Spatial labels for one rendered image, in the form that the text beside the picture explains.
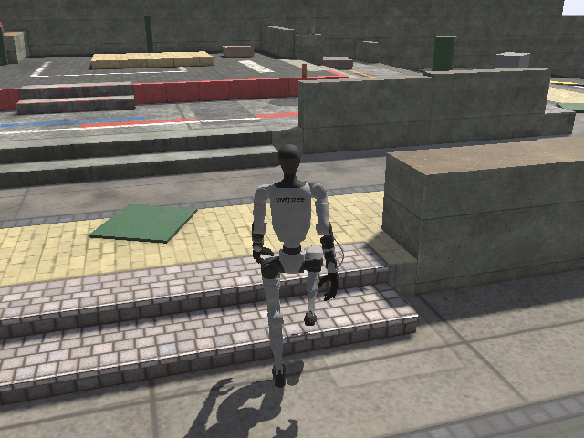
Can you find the robot right upper arm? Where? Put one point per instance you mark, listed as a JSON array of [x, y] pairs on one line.
[[319, 192]]

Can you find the robot left upper arm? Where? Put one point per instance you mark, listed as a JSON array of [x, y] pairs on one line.
[[262, 193]]

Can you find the left robot foot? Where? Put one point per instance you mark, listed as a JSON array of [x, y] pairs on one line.
[[280, 380]]

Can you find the right robot shin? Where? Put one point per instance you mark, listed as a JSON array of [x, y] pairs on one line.
[[312, 289]]

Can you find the right robot hand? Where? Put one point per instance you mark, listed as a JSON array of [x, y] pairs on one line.
[[334, 278]]

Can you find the robot right forearm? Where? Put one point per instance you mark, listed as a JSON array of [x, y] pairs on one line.
[[329, 251]]

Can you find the robot left forearm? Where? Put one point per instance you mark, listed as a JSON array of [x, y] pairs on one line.
[[258, 240]]

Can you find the left robot hand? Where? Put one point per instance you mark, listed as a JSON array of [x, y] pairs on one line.
[[265, 251]]

